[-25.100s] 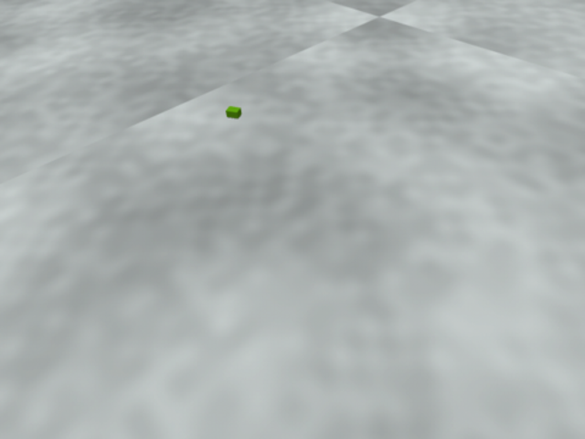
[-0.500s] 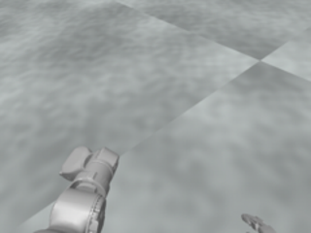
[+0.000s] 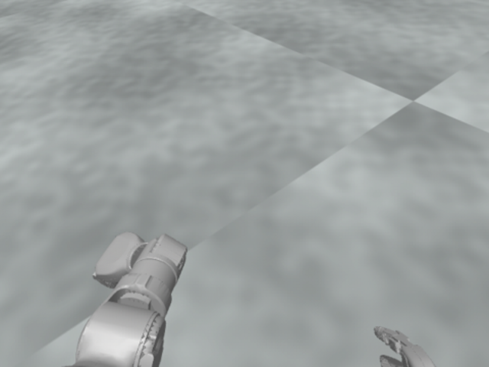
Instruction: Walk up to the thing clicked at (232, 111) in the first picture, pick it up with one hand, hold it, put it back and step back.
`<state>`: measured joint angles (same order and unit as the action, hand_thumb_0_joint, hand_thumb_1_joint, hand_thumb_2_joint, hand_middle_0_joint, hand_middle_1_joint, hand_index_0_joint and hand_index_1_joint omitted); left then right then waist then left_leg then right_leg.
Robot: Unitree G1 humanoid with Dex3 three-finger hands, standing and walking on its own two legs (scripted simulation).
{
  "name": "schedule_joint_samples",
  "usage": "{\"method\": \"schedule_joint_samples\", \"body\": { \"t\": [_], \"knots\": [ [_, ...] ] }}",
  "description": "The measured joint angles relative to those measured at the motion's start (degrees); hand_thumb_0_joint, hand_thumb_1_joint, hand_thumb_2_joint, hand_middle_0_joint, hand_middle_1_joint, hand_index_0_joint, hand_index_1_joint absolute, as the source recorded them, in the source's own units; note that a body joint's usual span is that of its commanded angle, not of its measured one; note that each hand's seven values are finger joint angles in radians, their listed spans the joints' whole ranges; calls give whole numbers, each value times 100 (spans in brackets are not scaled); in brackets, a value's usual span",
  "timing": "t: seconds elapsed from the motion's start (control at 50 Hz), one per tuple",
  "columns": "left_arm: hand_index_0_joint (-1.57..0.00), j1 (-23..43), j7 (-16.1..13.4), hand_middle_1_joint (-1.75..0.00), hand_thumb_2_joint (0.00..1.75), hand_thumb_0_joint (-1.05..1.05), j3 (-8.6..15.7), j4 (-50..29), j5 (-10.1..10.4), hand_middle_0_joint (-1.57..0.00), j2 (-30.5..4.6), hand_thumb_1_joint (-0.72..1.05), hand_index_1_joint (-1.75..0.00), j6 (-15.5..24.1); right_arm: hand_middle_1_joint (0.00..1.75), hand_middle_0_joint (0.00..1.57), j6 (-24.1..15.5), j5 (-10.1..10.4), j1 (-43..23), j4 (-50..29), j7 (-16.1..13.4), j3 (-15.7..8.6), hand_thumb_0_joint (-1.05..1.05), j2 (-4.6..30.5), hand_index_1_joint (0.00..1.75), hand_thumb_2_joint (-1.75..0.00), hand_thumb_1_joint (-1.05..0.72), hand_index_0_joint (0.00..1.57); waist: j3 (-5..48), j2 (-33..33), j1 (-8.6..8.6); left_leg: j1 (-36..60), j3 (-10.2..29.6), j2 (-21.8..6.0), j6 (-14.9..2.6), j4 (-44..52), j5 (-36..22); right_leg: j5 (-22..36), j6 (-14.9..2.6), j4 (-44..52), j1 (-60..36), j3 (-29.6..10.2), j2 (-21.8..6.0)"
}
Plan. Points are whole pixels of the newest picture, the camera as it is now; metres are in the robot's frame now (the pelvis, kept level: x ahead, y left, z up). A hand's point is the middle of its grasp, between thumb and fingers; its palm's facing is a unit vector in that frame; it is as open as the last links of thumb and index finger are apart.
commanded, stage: hold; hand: left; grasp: from above
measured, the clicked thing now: (142, 275) +0.32 +0.24 -0.05
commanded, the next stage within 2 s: crouch in 0.16 s
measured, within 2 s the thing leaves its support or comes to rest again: neither
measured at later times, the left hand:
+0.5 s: hand (147, 276) +0.31 +0.22 -0.04, palm faces -0.16 -0.39 -0.91, open 10.5 cm
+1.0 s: hand (172, 311) +0.32 +0.23 -0.26, palm faces -0.11 -0.39 -0.91, open 10.4 cm
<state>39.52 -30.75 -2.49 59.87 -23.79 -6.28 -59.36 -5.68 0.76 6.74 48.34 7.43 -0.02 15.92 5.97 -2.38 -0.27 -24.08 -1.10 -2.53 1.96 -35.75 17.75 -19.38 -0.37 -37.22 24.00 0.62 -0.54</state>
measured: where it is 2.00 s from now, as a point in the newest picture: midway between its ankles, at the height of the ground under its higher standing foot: outside the picture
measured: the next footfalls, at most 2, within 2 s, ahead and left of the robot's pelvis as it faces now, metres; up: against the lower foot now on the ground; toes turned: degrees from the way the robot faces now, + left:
none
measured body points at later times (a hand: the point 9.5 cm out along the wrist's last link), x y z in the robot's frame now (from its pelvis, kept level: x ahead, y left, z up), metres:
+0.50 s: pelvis +0.01 +0.00 +0.00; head +0.03 -0.02 +0.45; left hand +0.32 +0.24 +0.01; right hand +0.16 -0.25 -0.12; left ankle +0.00 +0.14 -0.72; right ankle -0.01 -0.11 -0.72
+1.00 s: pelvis -0.05 +0.00 -0.14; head +0.11 +0.02 +0.28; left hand +0.33 +0.25 -0.21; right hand +0.01 -0.27 -0.28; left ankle +0.00 +0.14 -0.72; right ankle -0.01 -0.11 -0.72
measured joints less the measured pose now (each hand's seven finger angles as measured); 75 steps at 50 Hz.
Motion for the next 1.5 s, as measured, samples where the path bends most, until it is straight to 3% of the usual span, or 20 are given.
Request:
{"method": "schedule_joint_samples", "body": {
  "t": [0.3, 0.42, 0.6, 0.7, 0.78, 0.86, 0.96, 1.1, 1.22, 1.42, 1.5],
  "knots": [
    [-65, -19, -40, -53, 56, -2, 75, 44, 13, -63, 33, -6, -58, 121, 30, 20, 6, -18, 0, -11, -5, -64, 1, -8, 30, -90, -90, 20, -4, -5, 4, -67, 13, -8, 15, 7, 17, -25, -11, -2, 68, 12, 8],
    [-63, -17, -57, -54, 54, -2, 62, 153, -81, -61, 57, -4, -59, 180, 30, 20, 41, -13, 13, -6, 1, -101, 1, 8, 30, -89, -87, 20, 44, 5, -6, -95, 8, -20, 26, -9, 39, -52, -22, -32, 106, 5, 21],
    [-62, 89, -242, -56, 53, -1, 279, 920, -196, -59, -27, -3, -59, 665, 30, 20, -106, -89, 44, 123, 19, -172, 1, -24, 30, -89, -86, 20, 125, 103, -76, -658, 35, -85, 52, -381, 148, -122, -52, -340, 645, 18, 81],
    [-62, 376, -588, -56, 53, -1, 621, 1516, -342, -59, -185, -3, -59, 1117, 30, 20, -248, -281, 100, 197, 80, -264, 1, -40, 30, -88, -86, 20, 217, 224, -202, -1601, 67, -120, 69, -1119, 374, -321, -61, -1037, 1572, 24, 106],
    [-62, 727, -1043, -56, 54, -1, 970, 1927, -440, -59, -356, -3, -59, 1486, 30, 20, -332, -524, 169, 221, 204, -351, 0, -2, 30, -89, -86, 20, 307, 295, -316, -2670, 96, -137, 78, -2082, 693, -621, -53, -1974, 2634, 15, 111],
    [-63, 1058, -1451, -55, 54, -1, 1380, 2153, -324, -59, -537, -3, -58, 1792, 30, 20, -311, -700, 180, 233, 289, -367, 0, 23, 30, -89, -87, 20, 307, 281, -436, -3745, 147, -149, 57, -3044, 977, -879, -34, -2888, 3683, 26, 117],
    [-65, 1394, -1648, -52, 53, -1, 1617, 2263, -142, -62, -732, -4, -55, 2076, 30, 20, -235, -796, 168, 236, 337, -297, 0, 19, 30, -89, -87, 20, 373, 212, -581, -5073, 239, -150, 37, -4121, 1230, -1112, -21, -3907, 4968, 68, 116],
    [-68, 1940, -1771, -47, 53, -1, 1873, 2483, -236, -65, -1095, -4, -50, 2447, 30, 20, -188, -904, 70, 347, 296, -206, 0, 0, 30, -89, -88, 20, 484, 118, -796, -6778, 372, -154, 32, -5583, 1542, -1406, -7, -5314, 6630, 125, 128],
    [-71, 2362, -1648, -41, 51, -2, 2062, 2723, -287, -68, -1495, -4, -44, 2618, 30, 20, -159, -947, 17, 396, 307, -161, 0, -27, 30, -90, -89, 20, 495, 42, -966, -7943, 451, -163, 27, -6624, 1725, -1568, 6, -6331, 7788, 143, 151],
    [-78, 2673, -1377, -35, 41, 1, 2248, 2992, -411, -74, -1944, -5, -38, 2694, 30, 20, -111, -920, 78, 293, 510, -67, 0, -48, 30, -90, -90, 20, 436, -22, -1147, -9303, 535, -148, 34, -7932, 1929, -1761, 12, -7652, 9173, 142, 169],
    [-80, 2801, -1399, -33, 37, 3, 2313, 3157, -551, -76, -2053, -5, -36, 2736, 30, 20, -123, -934, 66, 251, 599, -38, 0, -14, 30, -90, -90, 20, 399, -38, -1187, -9713, 575, -136, 45, -8335, 1975, -1802, 9, -8056, 9588, 153, 172]
  ]
}}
